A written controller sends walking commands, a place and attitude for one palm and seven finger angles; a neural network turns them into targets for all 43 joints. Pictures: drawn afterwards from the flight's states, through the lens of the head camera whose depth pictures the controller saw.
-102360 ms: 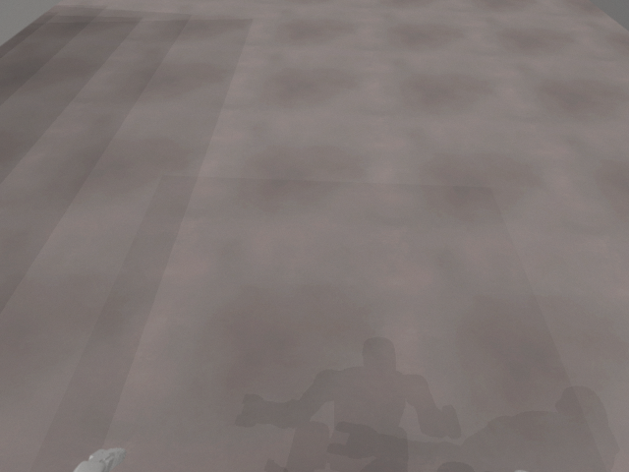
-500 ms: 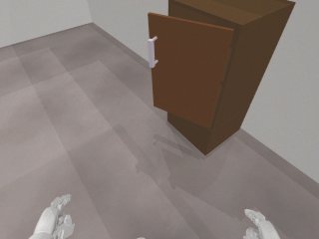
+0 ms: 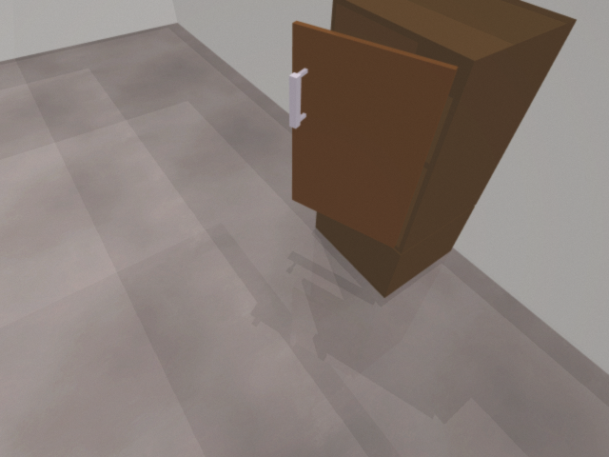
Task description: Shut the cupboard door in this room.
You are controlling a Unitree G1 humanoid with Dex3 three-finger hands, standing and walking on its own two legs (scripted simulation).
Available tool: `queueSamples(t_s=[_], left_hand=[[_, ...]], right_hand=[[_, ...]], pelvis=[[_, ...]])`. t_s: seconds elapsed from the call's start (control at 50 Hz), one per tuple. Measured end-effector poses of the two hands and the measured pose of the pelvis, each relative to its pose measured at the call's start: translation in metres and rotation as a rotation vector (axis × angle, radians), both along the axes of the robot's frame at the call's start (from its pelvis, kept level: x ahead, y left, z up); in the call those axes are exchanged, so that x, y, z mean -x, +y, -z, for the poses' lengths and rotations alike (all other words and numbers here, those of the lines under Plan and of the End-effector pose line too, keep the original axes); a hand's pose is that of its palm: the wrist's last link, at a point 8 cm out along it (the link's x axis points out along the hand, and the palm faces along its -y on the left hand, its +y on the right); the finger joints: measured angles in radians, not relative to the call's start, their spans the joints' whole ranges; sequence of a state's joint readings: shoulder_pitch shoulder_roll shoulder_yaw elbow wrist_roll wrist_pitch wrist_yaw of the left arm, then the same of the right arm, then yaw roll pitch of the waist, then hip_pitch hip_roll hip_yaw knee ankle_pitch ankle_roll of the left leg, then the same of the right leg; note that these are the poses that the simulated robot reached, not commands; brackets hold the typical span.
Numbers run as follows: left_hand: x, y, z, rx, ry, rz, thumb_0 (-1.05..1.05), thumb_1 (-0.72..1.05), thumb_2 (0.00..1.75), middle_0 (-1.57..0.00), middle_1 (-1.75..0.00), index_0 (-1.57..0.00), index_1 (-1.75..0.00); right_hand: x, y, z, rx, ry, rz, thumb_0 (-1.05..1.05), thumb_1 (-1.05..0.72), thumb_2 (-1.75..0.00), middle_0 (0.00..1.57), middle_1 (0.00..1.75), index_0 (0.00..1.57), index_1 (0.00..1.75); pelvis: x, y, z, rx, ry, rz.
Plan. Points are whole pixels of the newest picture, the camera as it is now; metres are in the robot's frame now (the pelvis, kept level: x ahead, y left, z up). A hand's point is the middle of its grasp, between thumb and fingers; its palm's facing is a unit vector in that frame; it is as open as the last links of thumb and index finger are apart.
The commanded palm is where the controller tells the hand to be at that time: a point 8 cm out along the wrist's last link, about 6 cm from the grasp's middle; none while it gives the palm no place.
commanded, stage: let the arm hang, fingers relaxed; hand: left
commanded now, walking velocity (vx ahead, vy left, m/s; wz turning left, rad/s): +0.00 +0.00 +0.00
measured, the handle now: (299, 98) +0.95 +0.07 -0.04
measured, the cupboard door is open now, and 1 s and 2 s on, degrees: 21 21 21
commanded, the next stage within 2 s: look to check the result in 0.42 s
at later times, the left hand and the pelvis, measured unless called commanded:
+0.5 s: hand out of the picture +0.03 +0.17 -0.18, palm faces -0.01 -0.98 -0.19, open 7.4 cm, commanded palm none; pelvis +0.01 -0.01 +0.00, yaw -1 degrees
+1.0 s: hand out of the picture +0.06 +0.19 -0.17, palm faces -0.01 -0.96 -0.28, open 7.4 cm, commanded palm none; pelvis +0.03 -0.02 +0.00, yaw -1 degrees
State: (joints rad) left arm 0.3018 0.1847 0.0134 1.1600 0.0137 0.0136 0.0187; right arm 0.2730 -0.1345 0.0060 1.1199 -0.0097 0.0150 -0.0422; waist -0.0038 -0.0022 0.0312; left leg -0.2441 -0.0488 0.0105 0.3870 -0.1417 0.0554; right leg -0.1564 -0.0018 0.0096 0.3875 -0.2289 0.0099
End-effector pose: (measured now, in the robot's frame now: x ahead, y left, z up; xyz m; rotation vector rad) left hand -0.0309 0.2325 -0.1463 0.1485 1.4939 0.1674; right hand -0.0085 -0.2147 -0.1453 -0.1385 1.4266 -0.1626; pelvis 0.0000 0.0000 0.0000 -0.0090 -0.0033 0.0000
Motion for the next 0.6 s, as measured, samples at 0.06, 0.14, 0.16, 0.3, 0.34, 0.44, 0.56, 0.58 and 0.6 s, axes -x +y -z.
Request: queueSamples(t_s=[0.06,0.14,0.16,0.3,0.34,0.44,0.56,0.58,0.6], left_hand=[[-0.016,0.006,-0.005,-0.028,-0.048,0.017,0.01,0.91,0.9,-0.2,-0.3,-0.2,-0.3],[-0.035,0.008,-0.008,-0.042,-0.099,0.038,0.01,0.91,0.9,-0.2,-0.3,-0.2,-0.3],[-0.039,0.007,-0.008,-0.041,-0.109,0.042,0.01,0.91,0.9,-0.2,-0.3,-0.2,-0.3],[-0.057,-0.004,-0.006,-0.017,-0.148,0.056,0.0,0.9,0.9,-0.2,-0.3,-0.2,-0.3],[-0.058,-0.008,-0.004,-0.008,-0.149,0.056,0.0,0.9,0.9,-0.2,-0.3,-0.2,-0.3],[-0.057,-0.014,-0.002,0.006,-0.133,0.054,0.01,0.9,0.9,-0.2,-0.3,-0.2,-0.3],[-0.052,-0.013,-0.002,0.001,-0.103,0.049,0.01,0.9,0.9,-0.2,-0.3,-0.2,-0.3],[-0.051,-0.013,-0.002,-0.002,-0.099,0.048,0.01,0.9,0.9,-0.2,-0.3,-0.2,-0.3],[-0.051,-0.012,-0.003,-0.005,-0.095,0.048,0.01,0.9,0.9,-0.2,-0.3,-0.2,-0.3]], right_hand=[[0.0,-0.001,0.003,-0.014,-0.012,0.013,0.02,-0.94,-0.9,0.2,0.3,0.2,0.3],[-0.002,-0.006,0.004,-0.015,-0.034,0.023,0.02,-0.93,-0.9,0.2,0.3,0.2,0.3],[-0.003,-0.008,0.004,-0.013,-0.038,0.025,0.02,-0.93,-0.9,0.2,0.3,0.2,0.3],[-0.005,-0.024,0.0,0.017,-0.045,0.024,0.01,-0.92,-0.9,0.2,0.3,0.2,0.3],[-0.006,-0.028,-0.002,0.027,-0.043,0.021,0.01,-0.92,-0.9,0.2,0.3,0.2,0.3],[-0.01,-0.038,-0.005,0.048,-0.04,0.016,0.01,-0.91,-0.9,0.2,0.3,0.2,0.3],[-0.018,-0.045,-0.007,0.059,-0.043,0.007,0.01,-0.91,-0.9,0.2,0.3,0.2,0.3],[-0.02,-0.046,-0.007,0.06,-0.044,0.006,0.01,-0.91,-0.9,0.2,0.3,0.2,0.3],[-0.022,-0.047,-0.007,0.06,-0.046,0.003,0.01,-0.91,-0.9,0.2,0.3,0.2,0.3]], pelvis=[[-0.001,0.0,0.0,-0.003,-0.002,0.006],[-0.002,-0.002,0.0,-0.006,-0.007,0.013],[-0.002,-0.002,0.0,-0.006,-0.009,0.014],[-0.004,-0.007,-0.001,-0.008,-0.013,0.017],[-0.005,-0.008,-0.001,-0.008,-0.013,0.016],[-0.007,-0.011,-0.001,-0.006,-0.014,0.016],[-0.01,-0.014,-0.002,-0.006,-0.014,0.016],[-0.011,-0.015,-0.002,-0.006,-0.014,0.016],[-0.011,-0.015,-0.002,-0.006,-0.014,0.016]])
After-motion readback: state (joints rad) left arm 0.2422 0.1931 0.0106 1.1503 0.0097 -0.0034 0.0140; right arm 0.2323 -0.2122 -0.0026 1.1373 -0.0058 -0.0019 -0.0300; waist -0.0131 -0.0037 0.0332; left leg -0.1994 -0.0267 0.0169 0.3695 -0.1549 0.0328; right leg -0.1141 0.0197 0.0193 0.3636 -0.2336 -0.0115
